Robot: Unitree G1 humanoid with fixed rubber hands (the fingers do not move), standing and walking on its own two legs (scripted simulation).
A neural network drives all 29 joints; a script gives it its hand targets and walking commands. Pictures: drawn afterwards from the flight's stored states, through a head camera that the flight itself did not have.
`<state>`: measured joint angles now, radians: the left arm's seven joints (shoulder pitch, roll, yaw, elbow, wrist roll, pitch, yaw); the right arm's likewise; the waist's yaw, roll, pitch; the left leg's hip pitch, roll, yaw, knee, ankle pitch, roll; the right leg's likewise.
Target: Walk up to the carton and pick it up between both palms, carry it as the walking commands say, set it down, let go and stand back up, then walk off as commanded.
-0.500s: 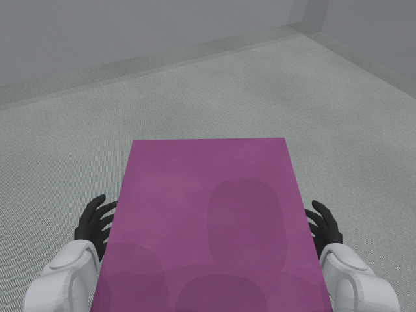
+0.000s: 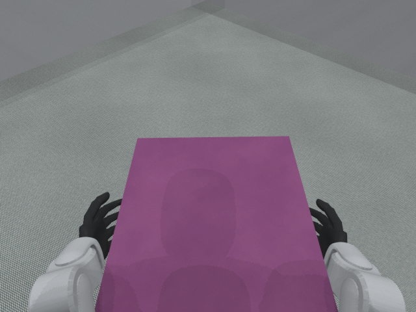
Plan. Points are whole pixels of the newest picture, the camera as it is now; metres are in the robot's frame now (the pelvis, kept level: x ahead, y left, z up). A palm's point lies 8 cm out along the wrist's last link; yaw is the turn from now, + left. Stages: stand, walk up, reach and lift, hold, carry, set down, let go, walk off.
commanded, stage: carry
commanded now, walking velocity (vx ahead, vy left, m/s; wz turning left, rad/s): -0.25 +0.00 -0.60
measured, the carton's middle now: (213, 236) +0.27 -0.01 +0.00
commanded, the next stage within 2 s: none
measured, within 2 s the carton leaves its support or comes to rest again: neither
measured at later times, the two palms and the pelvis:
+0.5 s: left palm (148, 292) +0.16 +0.08 +0.07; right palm out of the picture +0.04 -0.27 +0.06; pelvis -0.12 -0.01 +0.00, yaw -18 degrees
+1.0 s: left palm out of the picture +0.00 +0.05 +0.08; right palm out of the picture -0.21 -0.26 +0.07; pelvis -0.30 +0.02 -0.01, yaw -37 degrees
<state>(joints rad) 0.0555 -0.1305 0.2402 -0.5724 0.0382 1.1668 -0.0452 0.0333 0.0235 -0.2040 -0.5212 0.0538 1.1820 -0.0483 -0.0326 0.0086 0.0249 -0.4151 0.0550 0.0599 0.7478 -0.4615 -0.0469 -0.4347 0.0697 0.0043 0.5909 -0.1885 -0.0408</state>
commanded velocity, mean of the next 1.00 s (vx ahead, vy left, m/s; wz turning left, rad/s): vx -0.25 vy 0.00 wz -0.60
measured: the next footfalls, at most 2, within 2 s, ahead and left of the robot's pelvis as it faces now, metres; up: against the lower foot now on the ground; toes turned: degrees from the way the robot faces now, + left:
left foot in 0.02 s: +0.06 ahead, +0.11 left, +0.00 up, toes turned +4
right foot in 0.26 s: +0.00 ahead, -0.14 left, +0.00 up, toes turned -15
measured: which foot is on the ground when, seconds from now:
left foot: up 0.00-0.00, down 0.02-0.28, up 0.30-0.60, down 0.62-0.98, up 1.00-1.00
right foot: down 0.00-0.04, up 0.06-0.24, down 0.26-0.66, up 0.68-0.94, down 0.96-1.00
